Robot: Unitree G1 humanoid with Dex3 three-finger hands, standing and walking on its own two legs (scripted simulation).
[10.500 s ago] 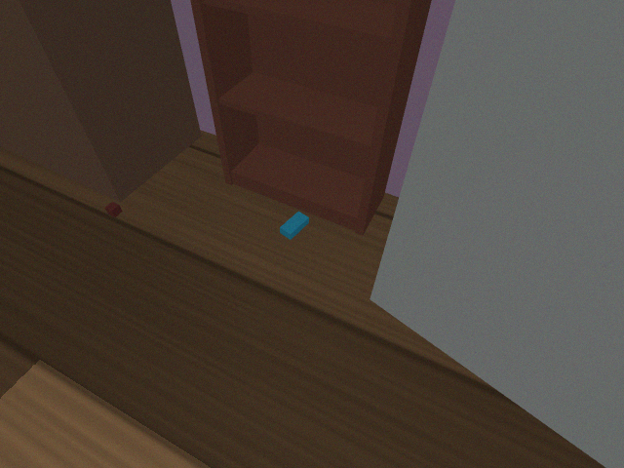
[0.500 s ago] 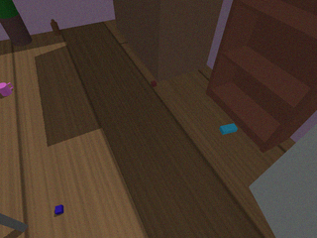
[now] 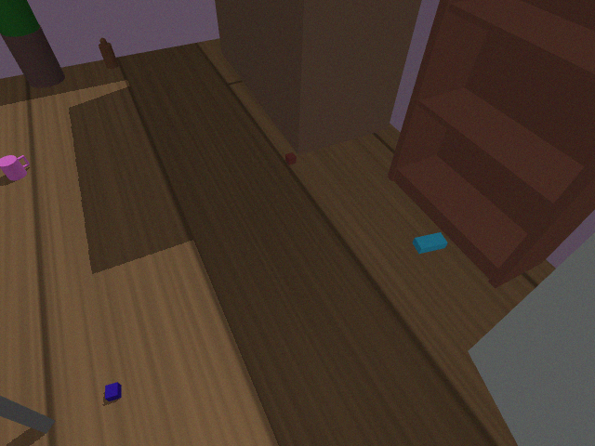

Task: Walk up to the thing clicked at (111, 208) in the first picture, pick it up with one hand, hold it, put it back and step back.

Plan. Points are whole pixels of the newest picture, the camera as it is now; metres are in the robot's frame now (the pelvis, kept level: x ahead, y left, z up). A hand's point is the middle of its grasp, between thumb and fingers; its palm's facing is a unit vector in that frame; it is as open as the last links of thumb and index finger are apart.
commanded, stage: stand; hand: left
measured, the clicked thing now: (290, 158) +1.53 -0.03 -0.76
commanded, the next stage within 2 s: walk up in 0.50 s
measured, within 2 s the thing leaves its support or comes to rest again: neither
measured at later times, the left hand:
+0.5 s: hand out of the picture +0.07 +0.26 -0.16, palm faces -0.04 -0.94 -0.34, open 7.4 cm
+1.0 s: hand (133, 390) +0.23 +0.25 -0.13, palm faces -0.26 -0.82 -0.51, open 7.4 cm
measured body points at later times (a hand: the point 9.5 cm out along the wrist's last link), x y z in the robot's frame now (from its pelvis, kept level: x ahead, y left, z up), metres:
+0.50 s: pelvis +0.00 +0.00 +0.00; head +0.01 +0.00 +0.45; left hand +0.07 +0.30 -0.13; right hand +0.07 -0.30 -0.13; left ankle +0.00 +0.14 -0.75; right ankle +0.00 -0.15 -0.75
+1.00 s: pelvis +0.13 -0.04 -0.02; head +0.13 -0.08 +0.43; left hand +0.24 +0.29 -0.09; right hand +0.16 -0.38 -0.14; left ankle +0.26 +0.08 -0.69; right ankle +0.06 -0.16 -0.75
